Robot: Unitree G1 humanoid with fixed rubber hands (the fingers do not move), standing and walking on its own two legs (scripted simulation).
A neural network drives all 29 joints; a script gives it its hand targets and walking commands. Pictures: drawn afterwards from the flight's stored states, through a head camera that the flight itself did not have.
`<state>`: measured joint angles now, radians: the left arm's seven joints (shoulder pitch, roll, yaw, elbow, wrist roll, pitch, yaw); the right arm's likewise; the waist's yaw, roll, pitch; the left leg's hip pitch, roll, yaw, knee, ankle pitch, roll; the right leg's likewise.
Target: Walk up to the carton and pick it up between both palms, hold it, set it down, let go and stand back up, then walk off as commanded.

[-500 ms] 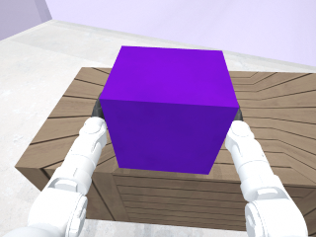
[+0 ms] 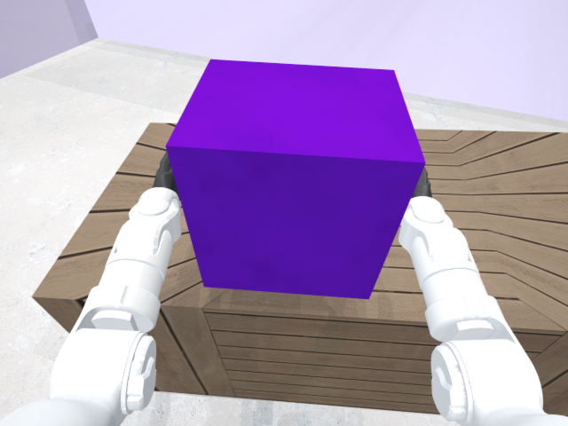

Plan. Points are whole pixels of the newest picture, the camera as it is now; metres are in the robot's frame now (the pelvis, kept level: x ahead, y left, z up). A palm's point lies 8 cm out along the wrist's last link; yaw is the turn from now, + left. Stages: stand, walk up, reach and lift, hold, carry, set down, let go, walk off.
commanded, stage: reach and lift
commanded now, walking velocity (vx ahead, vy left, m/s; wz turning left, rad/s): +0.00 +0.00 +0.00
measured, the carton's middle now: (293, 184) +0.43 +0.00 +0.13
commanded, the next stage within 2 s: hold in 1.06 s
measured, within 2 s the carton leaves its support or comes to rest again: neither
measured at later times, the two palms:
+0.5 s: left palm (148, 191) +0.38 +0.20 +0.16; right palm (404, 196) +0.39 -0.16 +0.15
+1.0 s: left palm (146, 188) +0.37 +0.20 +0.17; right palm (408, 188) +0.39 -0.16 +0.16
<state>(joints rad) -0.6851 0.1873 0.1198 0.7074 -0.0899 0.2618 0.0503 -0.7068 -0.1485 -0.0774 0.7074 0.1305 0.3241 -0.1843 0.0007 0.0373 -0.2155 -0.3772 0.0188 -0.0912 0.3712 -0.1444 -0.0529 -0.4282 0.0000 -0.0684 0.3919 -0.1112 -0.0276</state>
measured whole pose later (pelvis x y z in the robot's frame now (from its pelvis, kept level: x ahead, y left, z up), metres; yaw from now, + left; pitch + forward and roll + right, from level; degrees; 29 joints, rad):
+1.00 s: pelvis +0.01 +0.01 +0.00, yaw +0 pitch +6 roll +0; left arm -0.54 0.16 0.18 0.29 -0.02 0.52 0.04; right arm -0.63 -0.12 -0.08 0.41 0.13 0.50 -0.19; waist 0.00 0.02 -0.18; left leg -0.31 0.02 -0.09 0.34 -0.14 -0.05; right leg -0.35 0.00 -0.07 0.35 -0.10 -0.03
